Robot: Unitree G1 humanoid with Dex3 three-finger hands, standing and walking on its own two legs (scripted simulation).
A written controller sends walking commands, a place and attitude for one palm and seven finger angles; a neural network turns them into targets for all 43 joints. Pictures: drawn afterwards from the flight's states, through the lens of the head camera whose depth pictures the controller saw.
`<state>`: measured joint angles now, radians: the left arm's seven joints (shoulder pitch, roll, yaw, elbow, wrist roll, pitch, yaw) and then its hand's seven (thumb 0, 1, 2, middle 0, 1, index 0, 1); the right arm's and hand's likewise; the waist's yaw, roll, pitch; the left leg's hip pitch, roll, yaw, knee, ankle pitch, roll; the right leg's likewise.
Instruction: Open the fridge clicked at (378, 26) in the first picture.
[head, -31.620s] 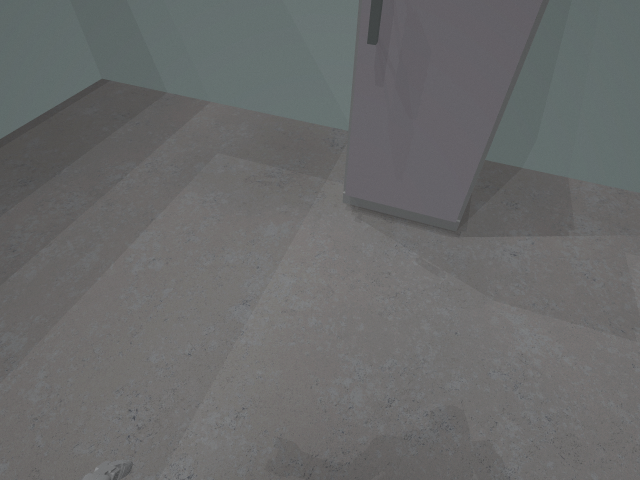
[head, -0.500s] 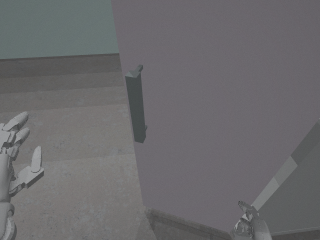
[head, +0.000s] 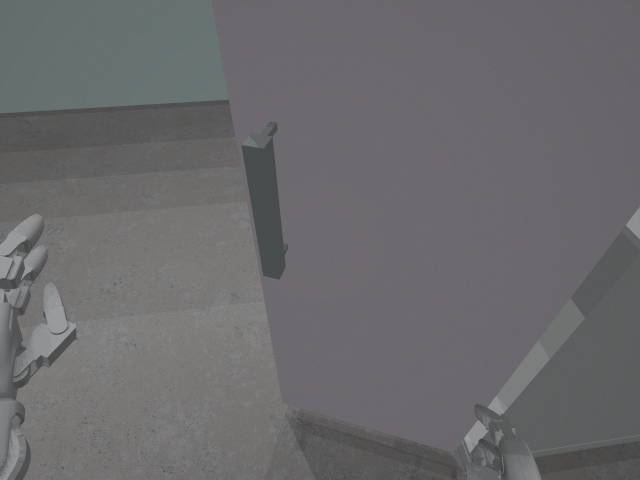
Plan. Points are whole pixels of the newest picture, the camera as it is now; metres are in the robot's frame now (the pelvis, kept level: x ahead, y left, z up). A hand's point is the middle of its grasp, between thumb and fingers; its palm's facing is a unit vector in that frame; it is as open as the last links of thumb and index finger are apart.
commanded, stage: step back with the hand held close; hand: left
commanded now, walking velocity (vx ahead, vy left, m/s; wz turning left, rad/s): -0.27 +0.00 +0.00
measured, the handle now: (272, 206) +0.44 +0.13 +0.12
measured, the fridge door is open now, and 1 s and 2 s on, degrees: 66 66 66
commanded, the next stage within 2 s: stop stepping back and stand still in 1.22 s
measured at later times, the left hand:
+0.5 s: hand (14, 391) +0.13 +0.29 +0.15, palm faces +0.45 -0.77 -0.46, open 7.4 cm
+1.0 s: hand out of the picture +0.06 +0.28 +0.16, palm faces +0.40 -0.80 -0.46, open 7.4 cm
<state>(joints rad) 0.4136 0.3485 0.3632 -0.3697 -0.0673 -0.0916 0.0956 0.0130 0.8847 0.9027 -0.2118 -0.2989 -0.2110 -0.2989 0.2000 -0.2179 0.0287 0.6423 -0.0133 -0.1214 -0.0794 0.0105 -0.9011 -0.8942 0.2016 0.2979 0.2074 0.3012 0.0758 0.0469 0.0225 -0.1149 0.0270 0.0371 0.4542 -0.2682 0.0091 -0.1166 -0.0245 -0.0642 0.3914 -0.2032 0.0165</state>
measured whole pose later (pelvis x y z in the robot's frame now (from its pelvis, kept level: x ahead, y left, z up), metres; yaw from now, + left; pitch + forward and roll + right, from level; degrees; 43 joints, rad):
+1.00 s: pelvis -0.15 +0.02 -0.01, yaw +0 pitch +2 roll -4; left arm 0.47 0.40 0.42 -0.52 -0.04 -0.28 0.12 0.01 0.89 0.90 -0.21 -0.30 -0.21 -0.30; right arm 0.15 -0.20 0.00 0.63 -0.02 -0.14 -0.06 0.01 -0.90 -0.89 0.20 0.30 0.21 0.30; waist 0.05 0.03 0.07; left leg -0.50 0.05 0.01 0.47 -0.01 0.03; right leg -0.20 0.09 0.00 0.48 -0.30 -0.01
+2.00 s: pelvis -0.33 +0.08 -0.01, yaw +0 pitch -2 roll +0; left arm 0.47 0.44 0.41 -0.49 -0.04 -0.16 0.15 0.02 0.89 0.90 -0.21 -0.30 -0.21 -0.30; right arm 0.27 -0.16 0.02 0.64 -0.02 -0.17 -0.07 0.01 -0.90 -0.89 0.20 0.30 0.21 0.30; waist -0.04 -0.07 0.00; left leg -0.27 0.06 0.07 0.57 -0.26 -0.01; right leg -0.35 0.01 -0.06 0.81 -0.47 0.00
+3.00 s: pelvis -0.29 +0.11 -0.01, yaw +2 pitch +1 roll -1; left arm 0.45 0.42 0.32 -0.35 -0.02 -0.20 0.11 0.01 0.89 0.90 -0.21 -0.30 -0.21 -0.30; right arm 0.19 -0.24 0.00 0.65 0.00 -0.14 -0.04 0.01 -0.90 -0.89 0.20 0.30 0.21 0.30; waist 0.01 0.01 -0.01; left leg -0.31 0.02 0.07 0.52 -0.23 0.03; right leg -0.23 0.00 -0.06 0.48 -0.25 -0.01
